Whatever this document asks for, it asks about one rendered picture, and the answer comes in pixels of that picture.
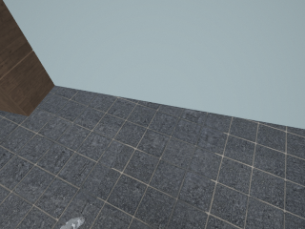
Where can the cupboard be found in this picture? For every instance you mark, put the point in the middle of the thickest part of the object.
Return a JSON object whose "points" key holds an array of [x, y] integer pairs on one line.
{"points": [[24, 82]]}

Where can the robot left hand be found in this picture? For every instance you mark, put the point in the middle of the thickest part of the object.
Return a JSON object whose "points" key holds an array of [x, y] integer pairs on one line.
{"points": [[73, 223]]}

